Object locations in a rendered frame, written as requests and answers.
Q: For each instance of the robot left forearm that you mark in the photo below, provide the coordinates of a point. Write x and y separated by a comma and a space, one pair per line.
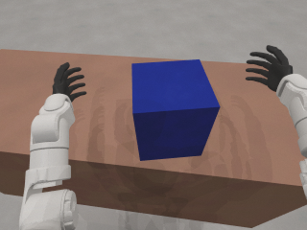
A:
49, 147

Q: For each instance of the robot left upper arm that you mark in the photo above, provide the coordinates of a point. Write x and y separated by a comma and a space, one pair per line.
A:
54, 210

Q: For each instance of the right robot hand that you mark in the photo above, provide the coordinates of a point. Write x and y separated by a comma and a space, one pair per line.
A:
278, 66

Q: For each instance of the pedestal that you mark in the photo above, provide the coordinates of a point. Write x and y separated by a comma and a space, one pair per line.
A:
248, 172

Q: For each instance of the left robot hand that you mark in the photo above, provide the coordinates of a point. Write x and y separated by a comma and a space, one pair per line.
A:
62, 82

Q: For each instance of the robot right forearm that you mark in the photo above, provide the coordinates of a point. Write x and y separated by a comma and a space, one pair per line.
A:
292, 92

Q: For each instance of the carton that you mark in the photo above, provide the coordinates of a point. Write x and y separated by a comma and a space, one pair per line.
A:
174, 108

